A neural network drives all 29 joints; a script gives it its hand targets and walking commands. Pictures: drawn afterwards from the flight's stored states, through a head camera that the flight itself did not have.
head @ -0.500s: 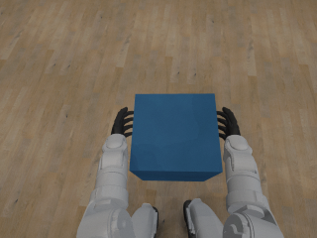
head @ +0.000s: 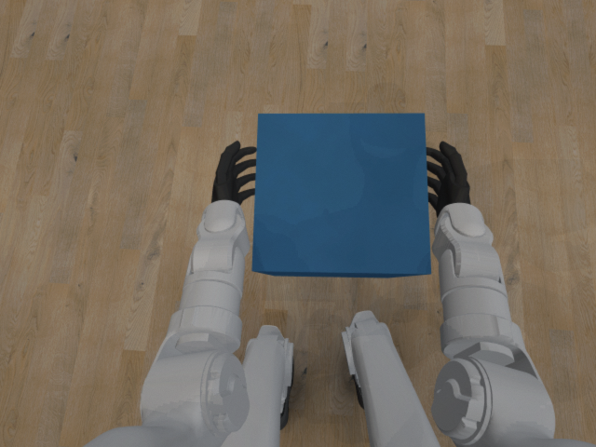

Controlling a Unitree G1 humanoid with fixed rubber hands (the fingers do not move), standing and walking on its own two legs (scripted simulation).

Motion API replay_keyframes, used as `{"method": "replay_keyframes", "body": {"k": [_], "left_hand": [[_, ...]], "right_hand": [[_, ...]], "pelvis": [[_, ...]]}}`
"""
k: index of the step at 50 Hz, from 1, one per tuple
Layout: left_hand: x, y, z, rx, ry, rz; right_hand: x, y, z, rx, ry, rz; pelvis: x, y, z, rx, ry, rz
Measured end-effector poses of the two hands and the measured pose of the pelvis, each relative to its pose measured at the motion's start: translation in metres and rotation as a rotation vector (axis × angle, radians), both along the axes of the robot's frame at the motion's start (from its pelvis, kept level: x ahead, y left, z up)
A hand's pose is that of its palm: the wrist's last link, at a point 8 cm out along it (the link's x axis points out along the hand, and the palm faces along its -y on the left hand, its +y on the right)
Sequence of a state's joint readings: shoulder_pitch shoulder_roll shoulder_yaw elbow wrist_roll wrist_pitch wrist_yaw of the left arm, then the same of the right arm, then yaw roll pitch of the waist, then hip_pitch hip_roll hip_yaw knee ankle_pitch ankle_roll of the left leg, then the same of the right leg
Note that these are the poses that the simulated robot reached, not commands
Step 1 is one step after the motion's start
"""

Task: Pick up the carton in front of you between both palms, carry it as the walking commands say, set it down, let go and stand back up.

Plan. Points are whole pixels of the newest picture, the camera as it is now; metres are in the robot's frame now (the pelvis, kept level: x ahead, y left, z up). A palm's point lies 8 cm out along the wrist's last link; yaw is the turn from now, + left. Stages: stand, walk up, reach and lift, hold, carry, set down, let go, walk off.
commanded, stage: set down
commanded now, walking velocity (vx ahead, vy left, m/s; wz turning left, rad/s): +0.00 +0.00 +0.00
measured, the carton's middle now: (334, 210) +0.42 -0.06 -0.15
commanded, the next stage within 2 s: none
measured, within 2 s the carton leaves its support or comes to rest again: rests again in 1.60 s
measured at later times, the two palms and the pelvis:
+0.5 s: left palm (262, 202) +0.48 +0.07 -0.24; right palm (428, 214) +0.42 -0.23 -0.24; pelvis -0.04 +0.00 -0.13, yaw +1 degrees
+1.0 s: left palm (277, 206) +0.51 +0.05 -0.37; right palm (415, 219) +0.44 -0.24 -0.37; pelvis -0.04 +0.00 -0.21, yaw +2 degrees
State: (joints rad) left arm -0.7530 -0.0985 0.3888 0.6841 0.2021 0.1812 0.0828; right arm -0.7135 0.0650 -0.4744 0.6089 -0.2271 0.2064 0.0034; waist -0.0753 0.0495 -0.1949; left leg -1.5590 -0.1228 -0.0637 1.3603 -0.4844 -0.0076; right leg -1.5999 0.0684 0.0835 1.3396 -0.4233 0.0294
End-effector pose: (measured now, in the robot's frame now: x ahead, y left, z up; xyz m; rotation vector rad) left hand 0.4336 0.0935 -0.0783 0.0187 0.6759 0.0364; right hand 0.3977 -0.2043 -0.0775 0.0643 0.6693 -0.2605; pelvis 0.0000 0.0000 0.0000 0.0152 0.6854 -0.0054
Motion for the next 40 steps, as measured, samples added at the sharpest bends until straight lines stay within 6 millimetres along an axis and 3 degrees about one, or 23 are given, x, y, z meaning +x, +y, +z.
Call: {"method": "replay_keyframes", "body": {"k": [19, 40], "left_hand": [[0.032, -0.020, -0.124, 0.013, 0.008, -0.047], [0.066, -0.041, -0.250, 0.040, 0.051, -0.115]], "right_hand": [[0.019, -0.019, -0.126, -0.003, 0.012, -0.037], [0.039, -0.037, -0.251, -0.024, 0.064, -0.061]], "pelvis": [[-0.028, -0.004, -0.102, 0.011, 0.094, 0.011], [-0.046, -0.002, -0.190, 0.002, 0.089, 0.024]]}}
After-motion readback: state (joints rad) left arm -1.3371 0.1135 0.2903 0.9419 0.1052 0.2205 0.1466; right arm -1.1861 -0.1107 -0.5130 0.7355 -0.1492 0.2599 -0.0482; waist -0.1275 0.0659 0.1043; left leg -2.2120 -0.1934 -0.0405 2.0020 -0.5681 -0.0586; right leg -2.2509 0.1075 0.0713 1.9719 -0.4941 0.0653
